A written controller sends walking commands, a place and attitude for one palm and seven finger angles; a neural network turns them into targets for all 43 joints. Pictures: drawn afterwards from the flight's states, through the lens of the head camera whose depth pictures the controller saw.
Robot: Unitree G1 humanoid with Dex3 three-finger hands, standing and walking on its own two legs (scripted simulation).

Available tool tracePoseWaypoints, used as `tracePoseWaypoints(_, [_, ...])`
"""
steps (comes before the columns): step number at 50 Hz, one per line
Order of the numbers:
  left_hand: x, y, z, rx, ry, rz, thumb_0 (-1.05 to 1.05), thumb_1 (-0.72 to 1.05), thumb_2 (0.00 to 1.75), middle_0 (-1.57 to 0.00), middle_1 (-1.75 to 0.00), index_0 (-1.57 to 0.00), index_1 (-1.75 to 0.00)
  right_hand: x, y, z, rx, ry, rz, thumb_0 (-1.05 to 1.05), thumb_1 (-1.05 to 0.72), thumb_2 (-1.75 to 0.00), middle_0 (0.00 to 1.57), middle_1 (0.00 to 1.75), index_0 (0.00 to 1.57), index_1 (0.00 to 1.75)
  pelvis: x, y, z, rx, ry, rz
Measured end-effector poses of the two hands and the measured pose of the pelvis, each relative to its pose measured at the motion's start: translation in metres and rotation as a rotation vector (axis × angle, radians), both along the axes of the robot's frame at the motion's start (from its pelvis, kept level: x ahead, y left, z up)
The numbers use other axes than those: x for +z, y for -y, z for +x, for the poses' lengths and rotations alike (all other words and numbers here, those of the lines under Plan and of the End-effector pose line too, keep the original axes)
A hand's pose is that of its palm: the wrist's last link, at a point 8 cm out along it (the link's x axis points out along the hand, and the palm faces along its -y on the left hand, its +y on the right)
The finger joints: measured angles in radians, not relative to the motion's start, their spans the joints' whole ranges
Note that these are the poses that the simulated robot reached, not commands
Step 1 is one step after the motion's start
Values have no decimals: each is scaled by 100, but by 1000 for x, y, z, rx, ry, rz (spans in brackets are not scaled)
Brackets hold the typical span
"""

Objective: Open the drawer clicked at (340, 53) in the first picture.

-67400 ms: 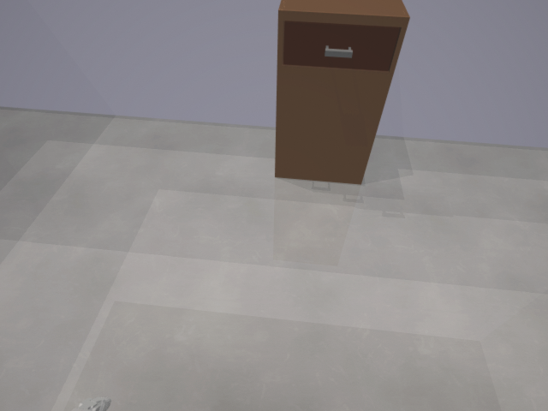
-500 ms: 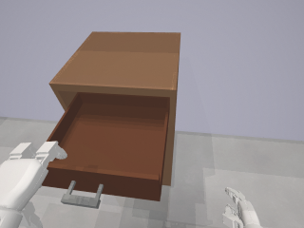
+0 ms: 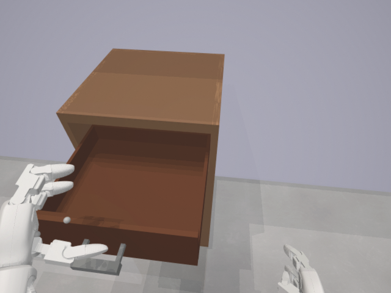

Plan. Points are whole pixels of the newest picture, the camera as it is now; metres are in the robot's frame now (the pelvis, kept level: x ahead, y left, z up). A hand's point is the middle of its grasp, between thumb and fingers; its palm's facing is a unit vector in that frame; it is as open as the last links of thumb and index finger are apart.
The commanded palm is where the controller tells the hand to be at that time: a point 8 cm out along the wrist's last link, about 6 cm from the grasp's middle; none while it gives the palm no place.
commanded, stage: draw the hand back to the body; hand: left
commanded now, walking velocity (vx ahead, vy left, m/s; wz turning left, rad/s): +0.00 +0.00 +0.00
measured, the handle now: (100, 255) +0.20 +0.24 -0.06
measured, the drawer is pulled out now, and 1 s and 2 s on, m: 0.30 0.30 0.30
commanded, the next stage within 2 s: step back with the hand held close in 0.74 s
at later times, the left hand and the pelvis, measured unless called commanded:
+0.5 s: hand (72, 212) +0.19 +0.21 +0.16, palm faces +0.39 -0.83 -0.40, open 9.0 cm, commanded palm +0.14 +0.25 +0.18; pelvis +0.01 -0.03 +0.01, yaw +0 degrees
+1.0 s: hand (71, 205) +0.20 +0.22 +0.16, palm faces +0.36 -0.81 -0.47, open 7.4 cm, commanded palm +0.14 +0.25 +0.18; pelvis +0.00 -0.03 +0.01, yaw -1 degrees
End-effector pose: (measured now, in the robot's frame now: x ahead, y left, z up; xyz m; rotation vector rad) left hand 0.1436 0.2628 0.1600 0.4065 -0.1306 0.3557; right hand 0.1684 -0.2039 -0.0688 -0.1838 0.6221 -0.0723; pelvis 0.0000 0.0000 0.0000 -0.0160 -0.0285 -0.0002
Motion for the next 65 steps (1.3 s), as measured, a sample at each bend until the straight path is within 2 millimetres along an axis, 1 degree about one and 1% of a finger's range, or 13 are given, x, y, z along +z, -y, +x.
tracePoseWaypoints(6, [10, -2, 6, -6, 4, 30, 0, -12, 46, -28, -96, -28, -96, 0, 15, 2, -17, -10, -1, 1, -90, -90, 20, 30, 20, 30, 3, 7, 3, -6, 0, 3])
tracePoseWaypoints(12, [10, 1, 5, 10, -39, 40, 0, 8, 55, -27, -83, -27, -82, -1, 30, 9, -37, -20, -7, 1, -90, -90, 20, 30, 20, 30, 5, 13, 6, -8, -7, 5])
tracePoseWaypoints(16, [11, 5, 3, 21, -45, 40, 0, 21, 61, -26, -74, -26, -74, -1, 36, 15, -41, -18, -10, 1, -90, -90, 20, 30, 20, 30, 5, 17, 8, -6, -8, 8])
tracePoseWaypoints(25, [17, 13, 5, 35, -14, 40, 1, 52, 74, -23, -53, -23, -53, 1, 39, 25, -27, 1, 5, 1, -90, -90, 20, 30, 20, 30, 6, 25, 10, -2, -1, 12])
tracePoseWaypoints(30, [17, 17, 7, 31, -17, 36, 1, 69, 82, -22, -42, -22, -42, 0, 39, 26, -22, 1, 19, 1, -90, -90, 20, 30, 20, 30, 6, 29, 10, -3, 2, 14])
tracePoseWaypoints(34, [16, 19, 7, 29, -28, 37, 1, 79, 86, -21, -36, -22, -36, -1, 40, 25, -21, -7, 23, 1, -90, -90, 20, 30, 20, 30, 6, 31, 10, -4, 2, 14])
tracePoseWaypoints(43, [15, 20, 6, 30, -37, 38, 2, 87, 89, -21, -31, -21, -31, -4, 46, 19, -31, -27, 13, 1, -90, -90, 20, 30, 20, 30, 7, 32, 9, -4, 3, 14])
tracePoseWaypoints(46, [21, 16, 8, 24, -16, 82, 2, 88, 90, -21, -30, -21, -30, -4, 47, 16, -27, -41, 7, 1, -90, -90, 20, 30, 20, 30, 6, 31, 6, -5, -12, 3])
tracePoseWaypoints(49, [25, 10, 14, 6, -5, 123, 2, 89, 90, -21, -30, -21, -30, -4, 50, 11, -40, -69, -2, 1, -90, -90, 20, 30, 20, 30, 6, 27, 2, -13, -33, -2])
tracePoseWaypoints(53, [19, 9, 19, -46, -46, 134, 2, 89, 90, -21, -30, -21, -30, -3, 54, -1, -85, -102, -16, 1, -90, -90, 20, 30, 20, 30, 7, 19, -3, -30, -55, 2])
tracePoseWaypoints(56, [14, 9, 20, -91, -79, 140, 2, 89, 90, -21, -30, -21, -30, -1, 55, -10, -120, -121, -30, 1, -90, -90, 20, 30, 20, 30, 7, 13, -7, -36, -67, 5])
tracePoseWaypoints(60, [13, 4, 15, -128, -88, 160, 2, 89, 90, -21, -30, -21, -30, 2, 52, -23, -144, -136, -47, 1, -90, -90, 20, 30, 20, 30, 5, 7, -15, -36, -75, 8])
tracePoseWaypoints(65, [20, -4, -1, -130, -50, 191, 2, 89, 90, -21, -30, -21, -30, 2, 41, -35, -132, -123, -51, 1, -90, -90, 20, 30, 20, 30, 2, 3, -29, -31, -77, 12])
